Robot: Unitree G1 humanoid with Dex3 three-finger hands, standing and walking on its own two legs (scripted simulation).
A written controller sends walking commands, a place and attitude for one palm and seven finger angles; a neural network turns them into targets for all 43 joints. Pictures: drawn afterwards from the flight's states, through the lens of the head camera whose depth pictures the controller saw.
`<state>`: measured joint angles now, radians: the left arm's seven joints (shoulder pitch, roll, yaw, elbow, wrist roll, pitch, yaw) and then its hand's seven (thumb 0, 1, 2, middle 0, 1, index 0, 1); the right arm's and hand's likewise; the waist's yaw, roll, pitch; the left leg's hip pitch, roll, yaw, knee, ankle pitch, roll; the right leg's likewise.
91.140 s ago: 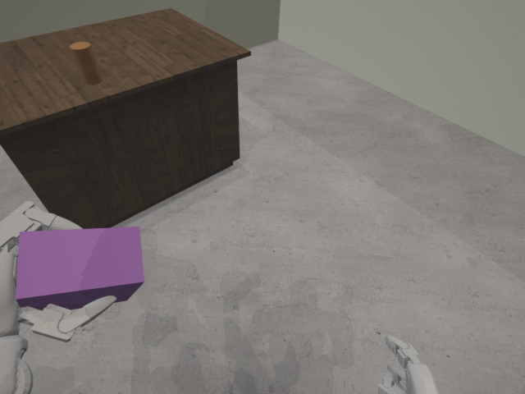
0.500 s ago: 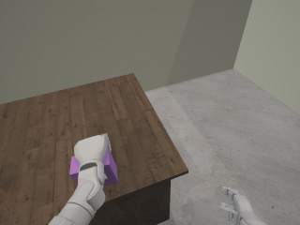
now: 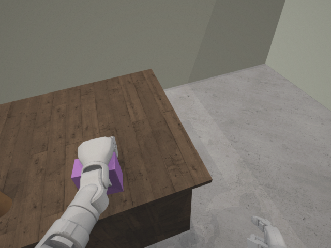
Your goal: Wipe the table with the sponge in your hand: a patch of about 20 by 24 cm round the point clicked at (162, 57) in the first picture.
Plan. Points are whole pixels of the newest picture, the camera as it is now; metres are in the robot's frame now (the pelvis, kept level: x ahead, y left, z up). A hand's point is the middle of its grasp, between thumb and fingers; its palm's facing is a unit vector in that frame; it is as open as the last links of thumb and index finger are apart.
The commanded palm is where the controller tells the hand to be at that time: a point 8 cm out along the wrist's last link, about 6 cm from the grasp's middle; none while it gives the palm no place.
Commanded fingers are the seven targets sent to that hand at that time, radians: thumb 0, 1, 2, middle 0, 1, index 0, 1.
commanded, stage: wipe forward along the middle lane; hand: left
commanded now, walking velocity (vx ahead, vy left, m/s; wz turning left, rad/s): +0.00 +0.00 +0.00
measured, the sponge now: (101, 179) +0.31 +0.23 -0.04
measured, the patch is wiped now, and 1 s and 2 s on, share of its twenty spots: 1.00 1.00 1.00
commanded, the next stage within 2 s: slide back across to the first lane in 1.26 s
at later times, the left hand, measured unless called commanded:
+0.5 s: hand (102, 148) +0.37 +0.24 +0.01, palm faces -0.10 -0.01 -0.99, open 10.1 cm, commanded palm +0.36 +0.24 +0.04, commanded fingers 0.00 0.10 1.30 -1.20 -1.60 -1.20 -1.60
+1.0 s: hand (99, 134) +0.43 +0.26 +0.01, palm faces -0.13 +0.00 -0.99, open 10.1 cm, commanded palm +0.42 +0.26 +0.04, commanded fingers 0.00 0.10 1.30 -1.20 -1.60 -1.20 -1.60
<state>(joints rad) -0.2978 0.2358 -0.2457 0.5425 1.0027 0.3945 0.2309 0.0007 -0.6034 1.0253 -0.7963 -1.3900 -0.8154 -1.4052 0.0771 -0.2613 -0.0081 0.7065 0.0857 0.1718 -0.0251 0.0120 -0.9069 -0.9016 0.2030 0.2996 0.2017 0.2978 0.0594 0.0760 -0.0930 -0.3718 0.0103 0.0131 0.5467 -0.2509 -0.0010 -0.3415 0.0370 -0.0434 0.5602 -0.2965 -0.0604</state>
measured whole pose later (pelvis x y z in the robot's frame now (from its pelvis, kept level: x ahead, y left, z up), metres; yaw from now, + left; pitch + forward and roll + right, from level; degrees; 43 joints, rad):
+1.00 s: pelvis -0.01 +0.00 -0.02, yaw -1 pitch +15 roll -1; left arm -0.80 0.44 -0.08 1.14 1.01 0.23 0.28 -0.01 -0.61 1.04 -0.80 -1.39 -0.82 -1.41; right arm 0.24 -0.28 -0.01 0.75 0.08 0.12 -0.02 0.01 -0.91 -0.90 0.20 0.30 0.20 0.30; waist -0.07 0.06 -0.13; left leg -0.68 0.04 0.00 0.70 -0.28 0.00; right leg -0.62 0.06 -0.06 0.66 -0.29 -0.06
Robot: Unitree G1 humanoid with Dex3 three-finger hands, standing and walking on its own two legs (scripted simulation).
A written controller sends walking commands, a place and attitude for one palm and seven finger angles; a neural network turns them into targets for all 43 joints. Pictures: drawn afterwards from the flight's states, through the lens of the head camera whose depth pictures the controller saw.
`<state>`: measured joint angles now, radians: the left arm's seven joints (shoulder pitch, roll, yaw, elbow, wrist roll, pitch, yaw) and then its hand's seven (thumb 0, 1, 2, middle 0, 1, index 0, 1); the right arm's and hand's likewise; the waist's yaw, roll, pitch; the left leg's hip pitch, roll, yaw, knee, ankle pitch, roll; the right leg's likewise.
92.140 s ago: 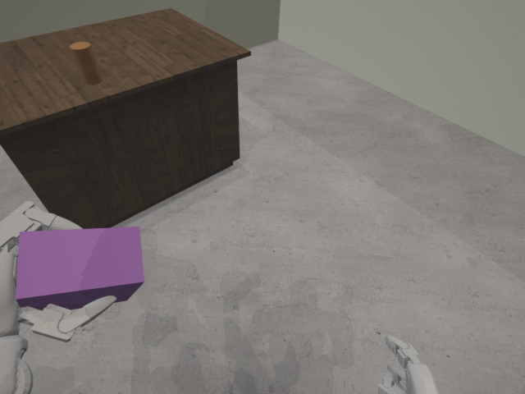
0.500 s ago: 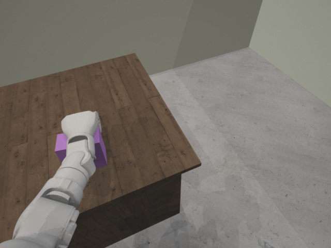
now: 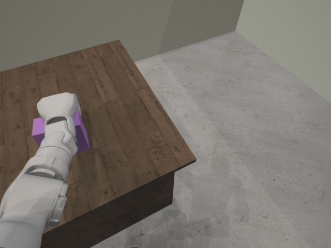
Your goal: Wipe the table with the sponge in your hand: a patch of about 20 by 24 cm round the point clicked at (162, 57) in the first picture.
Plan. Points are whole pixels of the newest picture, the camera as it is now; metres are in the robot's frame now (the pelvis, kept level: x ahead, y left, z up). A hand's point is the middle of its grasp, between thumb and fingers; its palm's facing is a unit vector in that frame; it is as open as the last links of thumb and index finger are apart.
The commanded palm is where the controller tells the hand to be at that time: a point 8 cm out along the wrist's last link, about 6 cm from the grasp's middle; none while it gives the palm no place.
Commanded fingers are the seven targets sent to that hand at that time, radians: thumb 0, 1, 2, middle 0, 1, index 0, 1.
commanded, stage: wipe forward along the middle lane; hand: left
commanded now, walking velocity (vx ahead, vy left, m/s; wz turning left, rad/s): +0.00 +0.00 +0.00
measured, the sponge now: (65, 139) +0.42 +0.28 -0.02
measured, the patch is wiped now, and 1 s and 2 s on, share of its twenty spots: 1.00 1.00 1.00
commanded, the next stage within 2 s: slide back across to the first lane in 0.26 s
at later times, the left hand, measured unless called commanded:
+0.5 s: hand (60, 111) +0.48 +0.29 +0.03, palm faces -0.11 -0.03 -0.99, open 10.1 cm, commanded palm +0.45 +0.29 +0.07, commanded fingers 0.00 0.10 1.30 -1.20 -1.60 -1.20 -1.60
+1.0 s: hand (36, 119) +0.45 +0.35 +0.03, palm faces -0.11 -0.03 -0.99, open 10.2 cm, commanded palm +0.42 +0.34 +0.07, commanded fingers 0.00 0.10 1.30 -1.20 -1.60 -1.20 -1.60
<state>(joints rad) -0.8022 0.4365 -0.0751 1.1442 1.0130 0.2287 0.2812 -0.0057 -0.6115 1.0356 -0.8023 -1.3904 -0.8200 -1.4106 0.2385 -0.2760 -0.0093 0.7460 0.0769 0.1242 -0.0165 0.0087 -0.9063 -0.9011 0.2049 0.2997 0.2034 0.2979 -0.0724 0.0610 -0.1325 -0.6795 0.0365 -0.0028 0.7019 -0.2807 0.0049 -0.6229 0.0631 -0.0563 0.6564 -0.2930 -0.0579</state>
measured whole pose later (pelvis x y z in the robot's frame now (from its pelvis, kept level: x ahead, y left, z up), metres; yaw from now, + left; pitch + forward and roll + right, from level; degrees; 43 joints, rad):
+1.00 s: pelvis +0.03 +0.04 +0.01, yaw +0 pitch +14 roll -3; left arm -0.71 0.50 -0.01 1.06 1.04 0.15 0.26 -0.01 -0.56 1.02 -0.75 -1.42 -0.76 -1.47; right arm 0.24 -0.27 -0.02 0.73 0.07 0.15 0.01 0.01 -0.91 -0.90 0.21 0.30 0.20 0.30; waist -0.05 0.04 -0.13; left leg -0.60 0.00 0.02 0.68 -0.32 0.06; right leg -0.52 0.03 -0.03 0.58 -0.30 0.00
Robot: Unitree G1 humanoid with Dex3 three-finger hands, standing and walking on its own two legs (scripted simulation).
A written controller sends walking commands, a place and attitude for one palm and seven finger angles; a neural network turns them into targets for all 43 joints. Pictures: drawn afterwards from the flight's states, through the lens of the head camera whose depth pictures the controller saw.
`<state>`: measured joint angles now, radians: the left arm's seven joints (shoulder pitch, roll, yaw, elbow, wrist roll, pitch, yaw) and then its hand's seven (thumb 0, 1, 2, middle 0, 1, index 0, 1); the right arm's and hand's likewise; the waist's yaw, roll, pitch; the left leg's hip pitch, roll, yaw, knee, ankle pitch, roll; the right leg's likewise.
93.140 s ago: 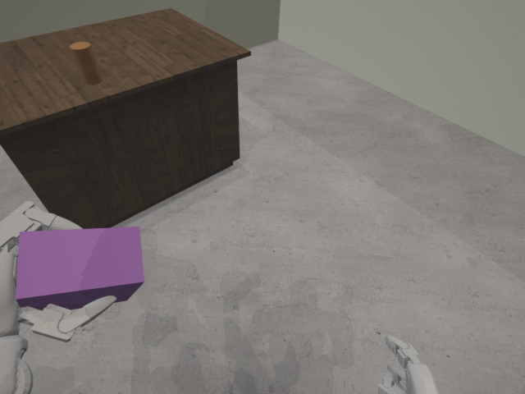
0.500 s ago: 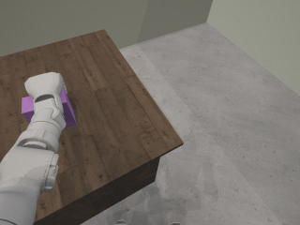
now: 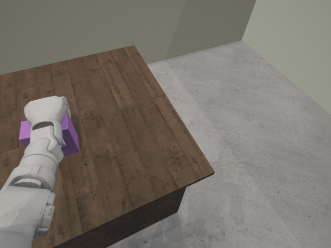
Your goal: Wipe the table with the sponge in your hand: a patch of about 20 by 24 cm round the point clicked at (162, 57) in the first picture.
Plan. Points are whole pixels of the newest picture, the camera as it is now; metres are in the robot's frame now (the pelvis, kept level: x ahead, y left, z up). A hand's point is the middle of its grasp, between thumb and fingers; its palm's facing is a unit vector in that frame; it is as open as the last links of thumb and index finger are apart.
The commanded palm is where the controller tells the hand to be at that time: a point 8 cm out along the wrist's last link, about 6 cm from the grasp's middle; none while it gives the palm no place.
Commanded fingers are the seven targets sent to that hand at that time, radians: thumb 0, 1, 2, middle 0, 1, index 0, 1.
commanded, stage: wipe back along the first lane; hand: left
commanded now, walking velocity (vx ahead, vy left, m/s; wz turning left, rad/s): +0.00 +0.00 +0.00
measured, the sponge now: (54, 141) +0.40 +0.32 -0.03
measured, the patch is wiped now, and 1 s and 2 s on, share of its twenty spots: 1.00 1.00 1.00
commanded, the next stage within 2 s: lift the sponge slowly off the table in 1.84 s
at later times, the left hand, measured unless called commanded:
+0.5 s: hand (51, 135) +0.38 +0.31 +0.03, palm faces -0.08 -0.02 -1.00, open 10.2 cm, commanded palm +0.35 +0.29 +0.05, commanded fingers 0.00 0.10 1.30 -1.20 -1.60 -1.20 -1.60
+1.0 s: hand (52, 151) +0.34 +0.29 +0.02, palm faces -0.05 -0.03 -1.00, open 10.2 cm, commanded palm +0.30 +0.27 +0.05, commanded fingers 0.00 0.10 1.30 -1.20 -1.60 -1.20 -1.60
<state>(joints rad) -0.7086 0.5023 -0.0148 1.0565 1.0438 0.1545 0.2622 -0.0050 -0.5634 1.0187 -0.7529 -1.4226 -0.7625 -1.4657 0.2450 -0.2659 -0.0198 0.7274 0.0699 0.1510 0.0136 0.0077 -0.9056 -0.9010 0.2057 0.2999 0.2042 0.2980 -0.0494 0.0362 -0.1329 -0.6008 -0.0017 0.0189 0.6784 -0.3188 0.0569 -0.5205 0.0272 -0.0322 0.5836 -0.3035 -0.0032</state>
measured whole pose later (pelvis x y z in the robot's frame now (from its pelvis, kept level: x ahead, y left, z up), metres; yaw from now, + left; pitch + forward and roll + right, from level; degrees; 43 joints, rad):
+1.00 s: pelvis +0.00 -0.01 +0.01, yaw +1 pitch +8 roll -2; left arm -0.33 0.40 -0.10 0.62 1.00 0.28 0.26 0.00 -0.52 1.01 -0.71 -1.45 -0.72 -1.50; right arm 0.15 -0.26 -0.01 0.67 0.09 0.20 0.00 0.01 -0.91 -0.90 0.20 0.30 0.20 0.30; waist 0.03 0.06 -0.13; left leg -0.46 -0.01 0.01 0.62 -0.31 0.05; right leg -0.39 0.02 -0.04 0.55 -0.31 -0.01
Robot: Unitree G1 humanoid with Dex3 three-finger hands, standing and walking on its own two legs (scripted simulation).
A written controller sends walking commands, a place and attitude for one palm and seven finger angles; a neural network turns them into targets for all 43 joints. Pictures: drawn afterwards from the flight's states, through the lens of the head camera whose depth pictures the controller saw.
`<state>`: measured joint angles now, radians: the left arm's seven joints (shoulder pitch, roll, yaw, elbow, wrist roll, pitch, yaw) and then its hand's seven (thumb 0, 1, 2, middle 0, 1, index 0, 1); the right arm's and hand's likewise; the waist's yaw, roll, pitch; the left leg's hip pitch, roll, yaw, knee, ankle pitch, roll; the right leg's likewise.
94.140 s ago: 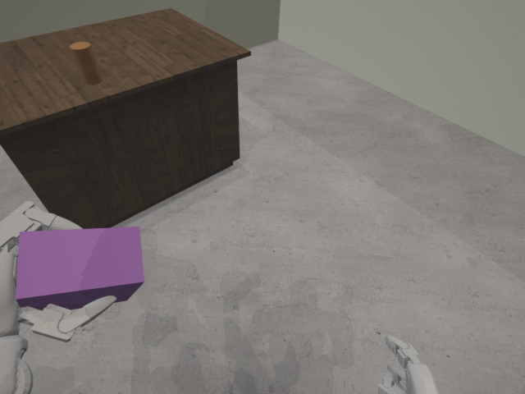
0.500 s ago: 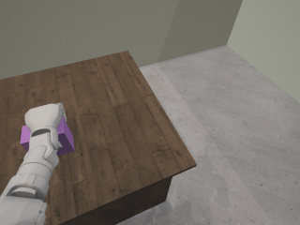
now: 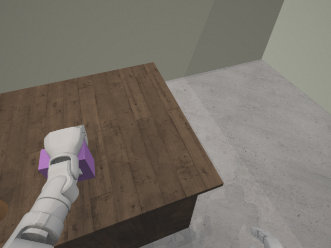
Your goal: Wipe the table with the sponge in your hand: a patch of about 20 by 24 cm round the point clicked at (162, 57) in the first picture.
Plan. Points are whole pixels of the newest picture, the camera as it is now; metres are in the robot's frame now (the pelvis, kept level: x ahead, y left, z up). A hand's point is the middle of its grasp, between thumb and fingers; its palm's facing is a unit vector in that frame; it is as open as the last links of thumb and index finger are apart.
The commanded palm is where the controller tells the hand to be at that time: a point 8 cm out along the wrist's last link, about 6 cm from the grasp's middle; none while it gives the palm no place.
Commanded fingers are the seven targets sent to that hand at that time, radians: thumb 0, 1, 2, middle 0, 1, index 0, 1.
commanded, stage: wipe back along the first lane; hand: left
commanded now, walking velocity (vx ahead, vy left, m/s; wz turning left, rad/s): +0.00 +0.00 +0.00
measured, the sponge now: (71, 167) +0.33 +0.31 -0.04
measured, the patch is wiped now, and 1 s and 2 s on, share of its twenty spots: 1.00 1.00 1.00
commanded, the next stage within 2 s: lift the sponge slowly off the table in 0.84 s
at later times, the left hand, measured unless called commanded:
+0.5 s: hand (75, 170) +0.29 +0.26 +0.02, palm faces -0.02 -0.05 -1.00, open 10.2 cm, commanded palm +0.25 +0.24 +0.04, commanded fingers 0.00 0.10 1.30 -1.20 -1.60 -1.20 -1.60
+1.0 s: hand (77, 182) +0.26 +0.25 +0.02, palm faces -0.03 -0.06 -1.00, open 10.2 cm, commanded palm +0.22 +0.23 +0.05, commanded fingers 0.00 0.10 1.30 -1.20 -1.60 -1.20 -1.60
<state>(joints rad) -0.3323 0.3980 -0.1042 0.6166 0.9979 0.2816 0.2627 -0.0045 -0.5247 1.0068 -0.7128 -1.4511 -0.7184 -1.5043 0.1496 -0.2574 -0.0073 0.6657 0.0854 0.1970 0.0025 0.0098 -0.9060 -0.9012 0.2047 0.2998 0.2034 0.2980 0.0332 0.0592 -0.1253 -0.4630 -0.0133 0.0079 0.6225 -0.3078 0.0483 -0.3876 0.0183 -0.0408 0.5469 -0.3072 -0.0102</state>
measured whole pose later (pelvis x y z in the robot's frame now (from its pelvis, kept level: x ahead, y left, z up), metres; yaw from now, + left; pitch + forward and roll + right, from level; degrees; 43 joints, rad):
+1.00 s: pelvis +0.00 -0.02 +0.00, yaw +0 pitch +4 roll -1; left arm 0.03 0.33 -0.17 0.23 0.99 0.38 0.26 0.00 -0.52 1.01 -0.70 -1.46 -0.72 -1.49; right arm 0.09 -0.26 0.00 0.65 0.08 0.16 0.01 0.01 -0.91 -0.90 0.20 0.30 0.20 0.30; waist 0.08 0.08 -0.10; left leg -0.35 -0.01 0.02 0.58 -0.30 0.03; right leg -0.30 0.02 -0.03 0.55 -0.32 -0.03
